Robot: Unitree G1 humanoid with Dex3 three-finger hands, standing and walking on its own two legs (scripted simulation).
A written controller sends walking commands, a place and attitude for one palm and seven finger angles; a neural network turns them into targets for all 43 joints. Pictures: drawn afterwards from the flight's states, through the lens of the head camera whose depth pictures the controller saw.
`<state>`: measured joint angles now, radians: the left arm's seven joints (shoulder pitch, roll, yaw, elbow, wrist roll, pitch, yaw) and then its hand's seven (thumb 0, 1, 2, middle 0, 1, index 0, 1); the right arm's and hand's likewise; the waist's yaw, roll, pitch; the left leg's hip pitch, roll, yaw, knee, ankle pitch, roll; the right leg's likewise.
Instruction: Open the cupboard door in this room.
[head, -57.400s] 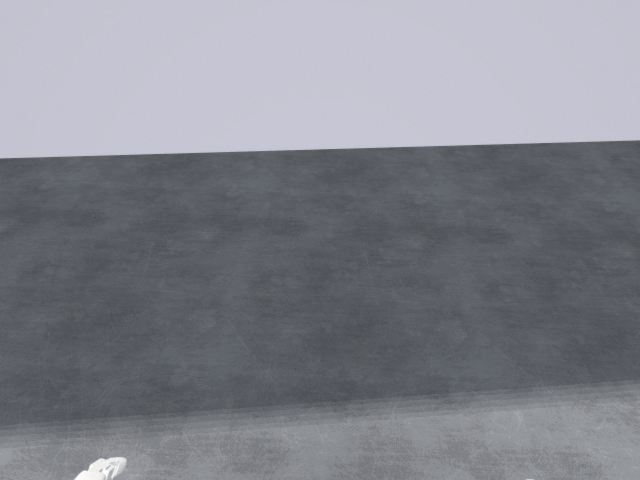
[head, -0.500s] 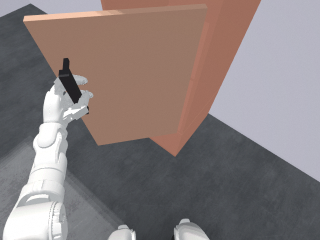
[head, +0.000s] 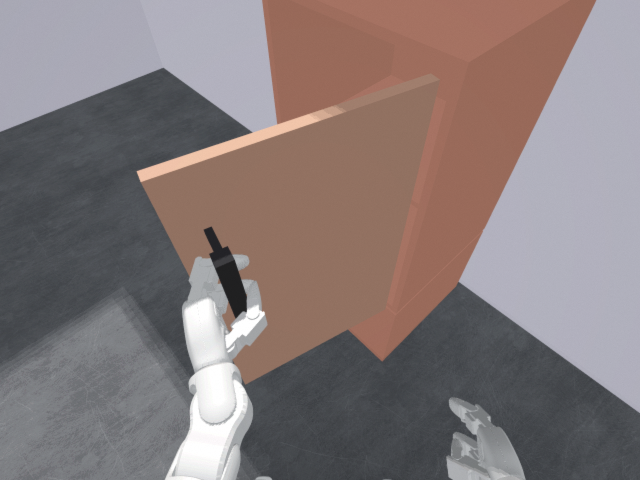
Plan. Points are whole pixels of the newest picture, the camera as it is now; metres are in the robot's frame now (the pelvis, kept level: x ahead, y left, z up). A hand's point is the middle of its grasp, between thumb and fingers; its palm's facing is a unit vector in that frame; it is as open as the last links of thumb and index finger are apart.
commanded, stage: pull the door open along its arc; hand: left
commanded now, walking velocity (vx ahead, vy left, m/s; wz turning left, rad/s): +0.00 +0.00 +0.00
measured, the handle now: (229, 280) +0.35 +0.14 +0.05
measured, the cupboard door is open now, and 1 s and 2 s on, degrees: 76 86 88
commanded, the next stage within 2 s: open thumb and fingers to let go in 0.20 s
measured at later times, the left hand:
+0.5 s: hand (288, 342) +0.27 +0.05 +0.05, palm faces +0.34 -0.94 -0.01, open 6.5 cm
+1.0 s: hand (283, 342) +0.27 +0.06 +0.05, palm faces +0.29 -0.96 +0.00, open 14.4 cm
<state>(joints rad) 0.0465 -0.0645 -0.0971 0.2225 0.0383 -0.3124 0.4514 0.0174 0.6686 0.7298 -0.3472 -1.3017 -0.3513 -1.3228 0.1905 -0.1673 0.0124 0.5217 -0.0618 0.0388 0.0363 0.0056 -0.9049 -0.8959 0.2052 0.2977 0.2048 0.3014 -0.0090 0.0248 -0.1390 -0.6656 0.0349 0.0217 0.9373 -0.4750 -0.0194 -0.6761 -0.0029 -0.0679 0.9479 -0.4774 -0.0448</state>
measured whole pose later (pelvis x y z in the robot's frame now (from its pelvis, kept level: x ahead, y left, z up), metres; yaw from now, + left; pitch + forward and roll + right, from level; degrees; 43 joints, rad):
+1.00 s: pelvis -0.03 +0.00 -0.01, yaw +1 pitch +10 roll +0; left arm 0.06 -0.09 -0.27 0.21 0.08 -0.29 0.55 -0.01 -0.46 0.31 -0.28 -0.94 -0.29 -0.94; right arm 0.21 -0.18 0.01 0.56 -0.07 -0.03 0.02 0.01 -0.90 -0.90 0.20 0.30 0.20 0.30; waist -0.01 0.04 -0.12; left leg -0.70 0.02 0.00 0.98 -0.46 -0.02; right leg -0.70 -0.02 -0.09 0.99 -0.47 -0.05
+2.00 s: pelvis -0.01 +0.02 -0.02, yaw +1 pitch +12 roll -1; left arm 0.45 0.09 -0.23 -0.22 -0.04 -0.29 0.00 -0.02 -0.50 0.30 -0.17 -0.31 -0.18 -0.32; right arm 0.26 -0.21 0.02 0.39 -0.01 -0.06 0.01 0.01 -0.90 -0.90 0.21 0.30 0.20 0.30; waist 0.00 0.04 -0.11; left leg -0.77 0.01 0.01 1.09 -0.53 0.01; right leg -0.76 -0.03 -0.07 1.07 -0.52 -0.02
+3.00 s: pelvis -0.01 +0.03 +0.00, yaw +1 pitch +7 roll -2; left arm 0.61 0.25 0.08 -0.40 -0.25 -0.17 -0.21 -0.02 -0.49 0.30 -0.15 -0.30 -0.15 -0.30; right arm 0.29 -0.23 0.04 0.41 0.05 -0.12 -0.06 0.01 -0.90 -0.90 0.21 0.30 0.21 0.30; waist 0.02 0.06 -0.12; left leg -0.62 0.02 -0.01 1.00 -0.50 0.02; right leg -0.58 -0.01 -0.09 0.94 -0.47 -0.01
